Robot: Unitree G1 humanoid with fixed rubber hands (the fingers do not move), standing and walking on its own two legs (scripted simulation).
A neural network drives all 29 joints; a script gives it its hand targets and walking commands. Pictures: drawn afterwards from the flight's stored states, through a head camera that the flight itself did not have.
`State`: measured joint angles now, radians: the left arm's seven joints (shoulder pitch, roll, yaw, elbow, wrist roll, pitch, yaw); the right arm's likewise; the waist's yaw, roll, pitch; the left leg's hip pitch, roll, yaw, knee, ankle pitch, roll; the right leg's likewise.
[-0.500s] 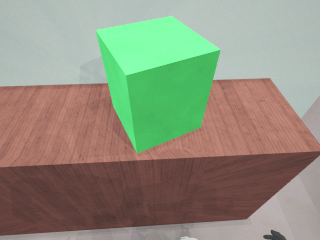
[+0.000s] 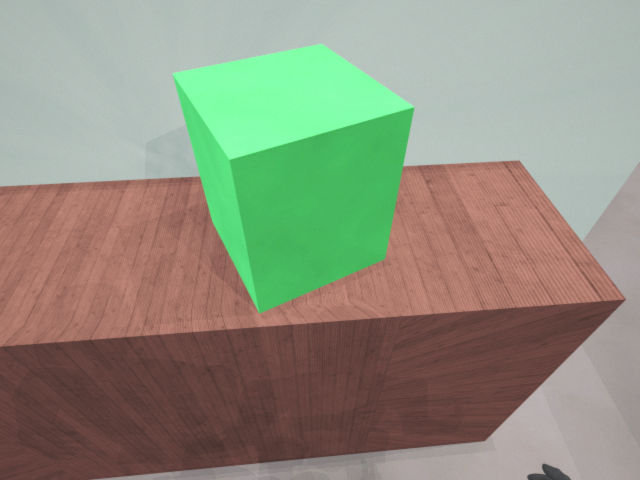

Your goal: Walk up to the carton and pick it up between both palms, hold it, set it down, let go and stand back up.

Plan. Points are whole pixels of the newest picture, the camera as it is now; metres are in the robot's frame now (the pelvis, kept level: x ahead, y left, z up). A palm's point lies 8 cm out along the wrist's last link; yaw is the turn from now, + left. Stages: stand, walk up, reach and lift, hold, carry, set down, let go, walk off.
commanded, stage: walk up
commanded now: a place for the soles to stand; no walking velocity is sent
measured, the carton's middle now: (291, 177) +0.53 +0.03 +0.11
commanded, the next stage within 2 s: reach and lift in 0.38 s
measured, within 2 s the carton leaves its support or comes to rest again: neither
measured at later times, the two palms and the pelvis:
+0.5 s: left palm out of the picture +0.09 +0.32 -0.10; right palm out of the picture +0.12 -0.30 -0.11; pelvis -0.01 +0.01 -0.01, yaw +0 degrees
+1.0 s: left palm (108, 458) +0.18 +0.25 -0.03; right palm (562, 474) +0.16 -0.30 -0.06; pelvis +0.01 +0.00 +0.03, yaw +0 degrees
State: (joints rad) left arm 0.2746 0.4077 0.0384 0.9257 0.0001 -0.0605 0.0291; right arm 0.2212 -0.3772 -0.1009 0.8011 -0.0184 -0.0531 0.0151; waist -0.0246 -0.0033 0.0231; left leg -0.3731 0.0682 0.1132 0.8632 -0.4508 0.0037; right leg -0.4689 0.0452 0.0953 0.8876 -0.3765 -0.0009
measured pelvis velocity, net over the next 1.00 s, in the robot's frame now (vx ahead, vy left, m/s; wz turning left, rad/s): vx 0.01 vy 0.00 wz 0.01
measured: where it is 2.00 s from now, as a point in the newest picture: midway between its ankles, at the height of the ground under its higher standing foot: outside the picture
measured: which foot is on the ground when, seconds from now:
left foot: down 0.00-1.00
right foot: down 0.00-1.00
